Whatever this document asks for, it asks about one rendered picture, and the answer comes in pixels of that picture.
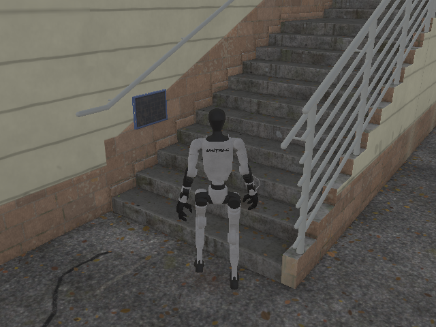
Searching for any left robot hand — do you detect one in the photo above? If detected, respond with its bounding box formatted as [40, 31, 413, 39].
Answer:
[176, 201, 192, 221]

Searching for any right robot forearm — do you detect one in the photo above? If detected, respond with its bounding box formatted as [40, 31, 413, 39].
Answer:
[243, 164, 257, 196]

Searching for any robot right upper arm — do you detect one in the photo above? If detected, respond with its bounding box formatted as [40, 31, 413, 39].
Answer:
[232, 138, 249, 175]

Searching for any left robot forearm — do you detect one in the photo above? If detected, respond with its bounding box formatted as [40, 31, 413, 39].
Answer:
[178, 167, 193, 203]

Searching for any right robot hand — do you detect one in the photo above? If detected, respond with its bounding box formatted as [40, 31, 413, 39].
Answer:
[243, 193, 258, 210]

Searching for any robot torso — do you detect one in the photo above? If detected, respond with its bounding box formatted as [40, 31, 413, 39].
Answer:
[202, 134, 234, 204]

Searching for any robot left upper arm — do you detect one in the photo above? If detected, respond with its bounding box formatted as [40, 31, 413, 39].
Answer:
[187, 138, 203, 177]

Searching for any robot right thigh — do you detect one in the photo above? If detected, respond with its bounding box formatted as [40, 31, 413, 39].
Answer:
[227, 191, 241, 245]

